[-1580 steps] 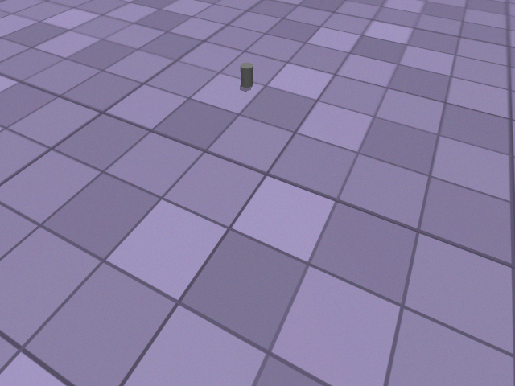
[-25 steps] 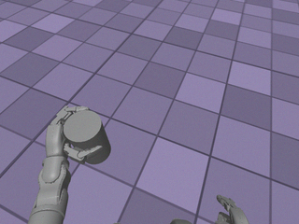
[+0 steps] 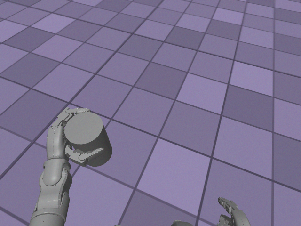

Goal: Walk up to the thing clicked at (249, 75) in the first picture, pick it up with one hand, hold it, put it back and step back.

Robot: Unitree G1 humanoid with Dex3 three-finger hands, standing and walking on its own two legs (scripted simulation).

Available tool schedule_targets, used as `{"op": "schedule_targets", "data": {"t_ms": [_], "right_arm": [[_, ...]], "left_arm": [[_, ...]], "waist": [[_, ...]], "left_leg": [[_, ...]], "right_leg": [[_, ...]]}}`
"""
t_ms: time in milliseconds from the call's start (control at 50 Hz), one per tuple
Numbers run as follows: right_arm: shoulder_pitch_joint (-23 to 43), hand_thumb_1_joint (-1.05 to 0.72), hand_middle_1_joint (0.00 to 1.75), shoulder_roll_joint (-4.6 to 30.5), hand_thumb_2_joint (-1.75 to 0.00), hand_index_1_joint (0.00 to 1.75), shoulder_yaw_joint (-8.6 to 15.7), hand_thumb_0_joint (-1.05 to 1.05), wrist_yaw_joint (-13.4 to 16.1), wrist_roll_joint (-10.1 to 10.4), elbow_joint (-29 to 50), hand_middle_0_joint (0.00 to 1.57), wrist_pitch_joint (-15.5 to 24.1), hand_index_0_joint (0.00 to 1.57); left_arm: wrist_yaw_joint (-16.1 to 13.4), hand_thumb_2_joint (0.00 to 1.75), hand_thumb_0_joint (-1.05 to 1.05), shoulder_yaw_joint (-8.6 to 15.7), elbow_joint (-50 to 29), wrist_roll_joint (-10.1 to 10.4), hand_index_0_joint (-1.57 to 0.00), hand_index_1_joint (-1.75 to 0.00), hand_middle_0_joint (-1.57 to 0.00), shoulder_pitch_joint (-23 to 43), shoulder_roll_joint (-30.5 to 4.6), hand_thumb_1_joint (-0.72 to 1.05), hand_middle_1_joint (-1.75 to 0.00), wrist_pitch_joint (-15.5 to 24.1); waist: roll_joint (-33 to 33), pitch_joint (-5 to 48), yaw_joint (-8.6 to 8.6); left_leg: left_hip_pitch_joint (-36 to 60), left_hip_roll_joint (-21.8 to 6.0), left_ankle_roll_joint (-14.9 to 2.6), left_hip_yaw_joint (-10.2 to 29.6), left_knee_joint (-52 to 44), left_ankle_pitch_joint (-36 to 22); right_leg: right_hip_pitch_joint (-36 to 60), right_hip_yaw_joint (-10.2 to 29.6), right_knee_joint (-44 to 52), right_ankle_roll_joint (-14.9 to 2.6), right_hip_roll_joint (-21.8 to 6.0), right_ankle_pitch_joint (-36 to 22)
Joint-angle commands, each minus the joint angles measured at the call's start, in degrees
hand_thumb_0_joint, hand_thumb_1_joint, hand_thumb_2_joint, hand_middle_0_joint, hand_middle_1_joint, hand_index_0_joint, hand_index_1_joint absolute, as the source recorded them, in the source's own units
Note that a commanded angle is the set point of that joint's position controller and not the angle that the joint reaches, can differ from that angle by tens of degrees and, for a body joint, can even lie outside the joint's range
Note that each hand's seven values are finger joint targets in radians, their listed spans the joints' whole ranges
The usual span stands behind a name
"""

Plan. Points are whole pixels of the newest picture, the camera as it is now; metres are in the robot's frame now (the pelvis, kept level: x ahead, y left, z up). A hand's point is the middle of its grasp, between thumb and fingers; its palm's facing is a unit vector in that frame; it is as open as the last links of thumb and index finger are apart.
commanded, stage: hold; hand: left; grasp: from the side
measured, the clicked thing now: (91, 141) +0.34 +0.15 +0.02
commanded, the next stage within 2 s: crouch in 0.38 s
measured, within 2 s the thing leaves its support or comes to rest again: neither
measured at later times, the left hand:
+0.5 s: hand (83, 137) +0.33 +0.16 +0.05, palm faces +0.11 -0.99 -0.02, open 11.8 cm
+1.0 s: hand (90, 153) +0.36 +0.19 -0.10, palm faces +0.19 -0.98 -0.02, open 11.8 cm
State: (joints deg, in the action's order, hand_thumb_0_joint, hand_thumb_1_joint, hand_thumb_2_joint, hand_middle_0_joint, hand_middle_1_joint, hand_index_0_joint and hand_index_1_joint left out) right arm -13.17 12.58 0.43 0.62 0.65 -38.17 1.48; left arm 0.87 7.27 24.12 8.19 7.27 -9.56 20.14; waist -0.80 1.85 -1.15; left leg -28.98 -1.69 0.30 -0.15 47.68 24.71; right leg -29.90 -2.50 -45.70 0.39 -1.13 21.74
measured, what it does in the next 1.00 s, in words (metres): lowers itself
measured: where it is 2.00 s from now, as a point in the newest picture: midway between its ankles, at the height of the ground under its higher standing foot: outside the picture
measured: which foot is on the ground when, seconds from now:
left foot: down 0.00-1.00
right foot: down 0.00-1.00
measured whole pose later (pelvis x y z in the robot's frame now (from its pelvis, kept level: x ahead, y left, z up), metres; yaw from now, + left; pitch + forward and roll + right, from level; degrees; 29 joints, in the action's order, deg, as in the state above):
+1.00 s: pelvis -0.03 +0.00 -0.10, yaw +0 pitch +23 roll -2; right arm -11.2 14.7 1.3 -3.1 -2.2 -38.2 2.5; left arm 1.0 14.5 47.3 7.1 20.9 -12.2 39.1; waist 0.5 8.9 -3.7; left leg -66.7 -1.6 0.5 1.2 77.6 34.3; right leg -67.4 -2.9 -75.3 0.1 -1.8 31.1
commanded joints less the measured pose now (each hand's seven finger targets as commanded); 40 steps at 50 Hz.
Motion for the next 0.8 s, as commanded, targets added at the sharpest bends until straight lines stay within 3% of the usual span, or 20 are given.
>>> {"op": "schedule_targets", "data": {"t_ms": [0,20,80,240,280,300,320,340,380,420,480,520,580,600,620,660,680,720,740,780], "right_arm": [[2.52,-0.93,0.30,7.12,-0.90,0.30,2.78,0.00,0.61,-0.16,7.44,0.20,2.77,0.20],[1.56,-0.93,0.30,7.72,-0.91,0.30,3.18,0.00,0.64,-0.18,6.96,0.20,2.73,0.20],[1.80,-0.93,0.30,7.48,-0.90,0.30,3.10,0.00,0.63,-0.23,7.09,0.20,2.68,0.20],[2.49,-0.93,0.30,7.40,-0.91,0.30,2.94,0.00,0.69,-0.18,7.33,0.20,2.69,0.20],[2.00,-0.93,0.30,7.44,-0.91,0.30,2.95,0.00,0.70,-0.18,7.35,0.20,2.69,0.20],[2.29,-0.93,0.30,7.31,-0.91,0.30,2.91,0.00,0.75,-0.06,7.59,0.20,2.70,0.20],[1.89,-0.93,0.30,7.34,-0.91,0.30,2.90,0.00,0.78,-0.18,7.36,0.20,2.77,0.20],[1.68,-0.93,0.30,7.66,-0.91,0.30,3.10,0.00,0.81,-0.03,7.31,0.20,2.68,0.20],[1.84,-0.93,0.30,7.47,-0.91,0.30,3.01,0.00,0.74,-0.03,7.28,0.20,2.79,0.20],[2.01,-0.93,0.30,7.53,-0.91,0.30,2.95,0.00,0.82,0.06,7.38,0.20,2.72,0.20],[1.54,-0.89,0.30,7.52,-0.90,0.30,3.16,0.00,0.53,-0.24,6.94,0.20,2.79,0.20],[1.68,-0.89,0.30,7.71,-0.90,0.30,3.20,0.00,0.50,-0.04,7.17,0.20,2.65,0.20],[1.97,-0.89,0.30,7.32,-0.90,0.30,3.13,0.00,0.25,-0.41,6.89,0.20,2.63,0.20],[1.58,-0.89,0.30,7.53,-0.90,0.30,3.38,0.00,0.15,-0.58,6.82,0.20,2.76,0.20],[1.63,-0.89,0.30,7.38,-0.90,0.30,3.34,0.00,-0.04,-0.66,6.56,0.20,2.72,0.20],[1.14,-0.89,0.30,7.52,-0.90,0.30,3.67,0.00,-0.42,-1.06,6.12,0.20,2.72,0.20],[0.96,-0.88,0.30,7.82,-0.90,0.30,3.84,0.00,-0.56,-1.20,5.81,0.20,2.64,0.20],[0.73,-0.89,0.30,7.83,-0.90,0.30,4.01,0.00,-0.87,-1.54,5.31,0.20,2.72,0.20],[0.57,-0.89,0.30,7.86,-0.90,0.30,4.03,0.00,-1.04,-1.70,5.02,0.20,2.73,0.20],[0.33,-0.89,0.30,7.99,-0.90,0.30,4.22,0.00,-1.52,-2.06,4.93,0.20,3.06,0.20]], "left_arm": [[-0.24,1.09,0.00,1.70,-13.63,0.71,-1.19,-1.30,-1.17,16.11,-6.11,0.02,-1.31,4.68],[-0.03,1.10,0.00,0.75,-12.18,0.62,-1.19,-1.31,-1.17,15.78,-5.39,0.02,-1.32,4.53],[-0.24,1.09,0.00,2.69,-15.05,0.62,-1.18,-1.30,-1.16,16.74,-7.54,0.05,-1.31,5.20],[-0.09,1.09,0.00,3.03,-12.18,0.65,-1.20,-1.31,-1.18,16.40,-7.19,0.04,-1.32,4.88],[0.11,1.10,0.00,2.05,-13.39,0.87,-1.20,-1.32,-1.18,17.25,-6.77,0.03,-1.32,5.01],[-0.11,1.10,0.00,3.44,-14.36,0.90,-1.20,-1.31,-1.17,17.05,-7.94,0.03,-1.32,5.10],[0.14,1.09,0.00,1.76,-13.02,0.65,-1.19,-1.31,-1.17,16.37,-6.55,0.03,-1.32,4.92],[-0.01,1.09,0.00,3.12,-13.11,0.97,-1.19,-1.30,-1.16,15.69,-7.59,0.03,-1.31,4.69],[0.45,1.10,0.00,1.50,-12.95,1.12,-1.19,-1.31,-1.17,15.04,-5.92,0.02,-1.32,4.57],[0.01,1.09,0.00,3.56,-12.81,1.17,-1.19,-1.30,-1.17,14.57,-7.47,0.00,-1.31,4.62],[-0.14,1.06,0.00,1.80,-12.81,0.73,-1.15,-1.24,-1.14,16.24,-6.06,-0.02,-1.24,4.91],[-0.31,1.05,0.00,2.65,-10.19,0.93,-1.18,-1.21,-1.16,14.21,-5.95,0.09,-1.22,4.69],[-0.68,1.03,0.00,3.49,-8.69,1.01,-1.18,-1.21,-1.16,15.21,-5.66,0.07,-1.22,5.94],[-0.88,1.03,0.00,2.34,-8.48,0.98,-1.18,-1.21,-1.16,16.41,-4.19,0.07,-1.22,6.44],[-1.17,1.04,0.00,4.14,-7.13,0.94,-1.16,-1.20,-1.14,15.89,-5.41,0.08,-1.21,7.19],[-1.47,1.02,0.00,3.35,-5.02,0.08,-1.15,-1.18,-1.13,16.86,-4.90,0.06,-1.19,8.60],[-1.59,1.03,0.00,4.61,-3.48,-0.22,-1.15,-1.18,-1.12,17.54,-6.16,0.07,-1.19,9.57],[-1.29,1.02,0.00,3.47,-0.52,-0.88,-1.15,-1.18,-1.13,19.02,-5.27,0.08,-1.19,11.41],[-1.22,1.02,0.00,5.49,0.83,-0.72,-1.16,-1.18,-1.13,21.10,-7.00,0.06,-1.19,12.71],[-0.88,1.01,0.00,5.83,3.56,-0.57,-1.16,-1.18,-1.13,23.24,-6.72,0.04,-1.20,15.43]], "waist": [[0.43,14.20,-0.21],[0.67,14.18,-1.22],[-0.55,17.49,0.13],[1.14,13.88,-0.29],[0.31,15.44,-0.63],[-0.44,16.16,0.35],[0.33,15.43,-0.63],[0.01,15.95,-0.07],[1.07,15.56,-0.44],[1.12,15.08,0.07],[-0.57,15.39,-0.54],[2.19,13.06,-0.65],[1.72,13.20,-0.46],[2.24,13.23,-1.15],[1.94,12.49,-0.50],[1.95,13.46,-1.07],[1.20,14.67,-1.07],[1.73,15.20,-2.06],[1.67,14.20,-2.13],[1.50,17.21,-2.53]], "left_leg": [[4.03,1.52,-0.65,0.23,-6.71,-13.96],[4.67,1.34,-0.64,0.53,-6.62,-15.01],[5.73,1.45,-0.49,0.49,-6.14,-16.76],[3.63,1.44,-0.76,0.42,-6.77,-12.64],[4.52,1.50,-0.71,0.44,-6.43,-14.37],[4.69,1.66,-0.65,0.22,-6.46,-14.52],[4.89,1.54,-0.68,0.36,-6.48,-14.58],[4.84,1.55,-0.68,0.43,-6.50,-15.16],[4.90,1.40,-0.69,0.44,-6.29,-15.79],[4.65,1.47,-0.67,0.45,-6.55,-15.64],[4.73,1.15,-0.26,0.89,-6.31,-16.83],[2.56,1.27,-0.76,0.67,-6.16,-13.93],[0.48,1.51,-0.89,0.45,-4.92,-12.04],[0.21,1.28,-0.83,0.77,-4.49,-11.80],[-1.31,1.46,-0.81,0.69,-3.73,-11.26],[-3.22,1.40,-0.80,0.86,-2.05,-10.79],[-4.02,1.53,-0.78,0.75,-0.60,-11.57],[-6.67,1.50,-0.88,0.93,2.22,-10.70],[-9.46,1.65,-0.95,1.07,3.76,-8.70],[-12.59,1.74,-0.98,1.12,7.40,-7.20]], "right_leg": [[7.90,0.35,6.10,-0.89,1.17,-14.84],[7.34,0.15,5.58,-0.92,1.27,-15.68],[9.13,0.22,5.31,-1.05,1.13,-16.99],[7.50,0.33,6.10,-0.87,1.15,-13.51],[8.36,0.38,5.77,-0.88,1.10,-15.24],[8.66,0.44,5.98,-0.89,1.05,-15.34],[8.37,0.30,5.76,-0.84,1.11,-15.40],[8.80,0.24,5.84,-0.91,1.19,-15.85],[8.45,0.16,5.66,-0.89,1.26,-16.49],[8.77,0.11,5.75,-0.86,1.25,-16.30],[7.53,-0.19,4.71,-1.27,1.54,-16.15],[6.63,-0.07,5.36,-0.94,1.29,-14.60],[4.76,0.29,4.61,-0.94,1.03,-13.12],[3.72,0.14,3.68,-1.04,1.21,-12.81],[3.18,0.20,3.14,-1.02,1.02,-12.28],[0.96,0.42,1.14,-1.22,1.03,-12.03],[-0.06,0.68,-0.07,-1.30,0.85,-12.73],[-3.78,0.89,-2.72,-1.34,0.84,-12.14],[-6.04,1.04,-4.03,-1.29,0.81,-10.40],[-9.63,1.29,-7.65,-1.35,0.81,-9.13]]}}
